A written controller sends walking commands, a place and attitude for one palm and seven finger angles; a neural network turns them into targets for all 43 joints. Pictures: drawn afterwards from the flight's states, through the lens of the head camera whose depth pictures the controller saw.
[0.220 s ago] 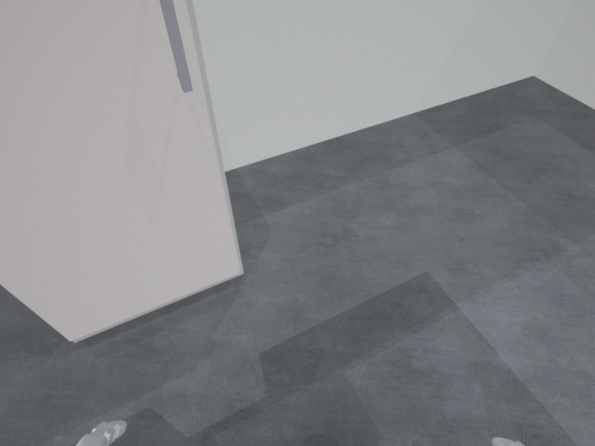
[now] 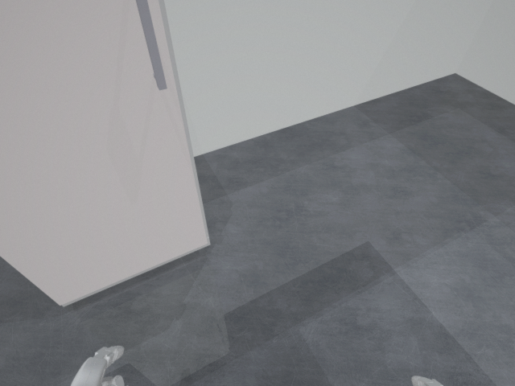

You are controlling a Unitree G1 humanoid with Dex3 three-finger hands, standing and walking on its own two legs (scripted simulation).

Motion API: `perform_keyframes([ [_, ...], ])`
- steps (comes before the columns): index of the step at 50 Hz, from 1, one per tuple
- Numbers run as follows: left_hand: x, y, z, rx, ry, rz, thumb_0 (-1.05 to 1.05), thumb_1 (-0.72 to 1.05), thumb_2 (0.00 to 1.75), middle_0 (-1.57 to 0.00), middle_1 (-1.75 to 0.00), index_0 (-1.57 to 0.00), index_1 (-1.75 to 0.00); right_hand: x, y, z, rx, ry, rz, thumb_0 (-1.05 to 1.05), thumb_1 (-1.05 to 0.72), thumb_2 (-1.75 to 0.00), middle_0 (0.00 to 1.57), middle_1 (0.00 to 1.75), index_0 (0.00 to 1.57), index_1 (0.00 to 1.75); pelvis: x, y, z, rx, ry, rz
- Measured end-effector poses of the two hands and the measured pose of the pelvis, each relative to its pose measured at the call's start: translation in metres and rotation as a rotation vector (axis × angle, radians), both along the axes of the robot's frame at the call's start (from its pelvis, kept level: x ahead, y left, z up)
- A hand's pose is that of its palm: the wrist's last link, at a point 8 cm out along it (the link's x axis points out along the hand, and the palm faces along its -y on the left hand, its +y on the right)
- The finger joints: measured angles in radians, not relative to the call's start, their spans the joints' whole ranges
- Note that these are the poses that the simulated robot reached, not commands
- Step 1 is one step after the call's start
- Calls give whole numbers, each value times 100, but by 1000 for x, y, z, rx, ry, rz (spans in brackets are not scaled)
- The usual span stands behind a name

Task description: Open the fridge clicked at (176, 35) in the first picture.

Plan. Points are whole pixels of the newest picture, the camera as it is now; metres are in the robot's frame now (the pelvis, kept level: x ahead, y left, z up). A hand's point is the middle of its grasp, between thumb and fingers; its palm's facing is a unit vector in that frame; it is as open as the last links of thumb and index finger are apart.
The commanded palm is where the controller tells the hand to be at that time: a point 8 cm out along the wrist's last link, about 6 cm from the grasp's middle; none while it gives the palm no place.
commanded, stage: stand and wait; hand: right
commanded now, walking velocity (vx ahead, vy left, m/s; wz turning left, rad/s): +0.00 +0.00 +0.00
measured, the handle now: (147, 34) +0.72 +0.27 +0.21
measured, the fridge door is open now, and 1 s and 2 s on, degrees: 0 0 0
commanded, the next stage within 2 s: look at it before walking up in 1.00 s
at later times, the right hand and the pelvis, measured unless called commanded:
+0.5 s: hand out of the picture +0.06 -0.24 -0.15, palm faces -0.01 +0.94 -0.35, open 7.4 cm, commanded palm none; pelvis -0.02 +0.01 +0.01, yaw +0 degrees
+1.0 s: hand out of the picture +0.05 -0.22 -0.15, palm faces -0.03 +0.94 -0.33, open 7.4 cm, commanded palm none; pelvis -0.03 +0.02 +0.01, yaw +0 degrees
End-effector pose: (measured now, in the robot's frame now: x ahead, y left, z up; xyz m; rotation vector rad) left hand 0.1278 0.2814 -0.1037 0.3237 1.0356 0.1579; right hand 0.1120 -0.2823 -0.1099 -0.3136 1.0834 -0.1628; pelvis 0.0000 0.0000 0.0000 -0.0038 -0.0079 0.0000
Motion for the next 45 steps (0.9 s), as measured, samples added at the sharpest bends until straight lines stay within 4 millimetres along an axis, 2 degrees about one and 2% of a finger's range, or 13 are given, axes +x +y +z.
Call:
perform_keyframes([
  [7,-9,6,-1,4,32,8,1,90,90,-20,-30,-20,-30,-19,3,-3,3,47,-22,1,-90,-89,20,30,20,30,-2,5,2,0,-5,-1],
  [19,-48,23,-7,16,125,46,1,90,90,-20,-30,-20,-30,-53,0,-3,-17,120,-53,1,-90,-89,20,30,20,30,-10,12,5,0,-18,-2],
  [29,-71,28,-10,5,153,59,1,90,90,-20,-30,-20,-30,-59,5,1,-20,112,-47,1,-90,-89,20,30,20,30,-21,16,7,-2,-25,1],
  [45,-91,31,-11,-6,170,70,1,90,90,-20,-30,-20,-30,-64,16,1,-8,107,-33,1,-90,-89,20,30,20,30,-32,22,9,-1,-24,5],
])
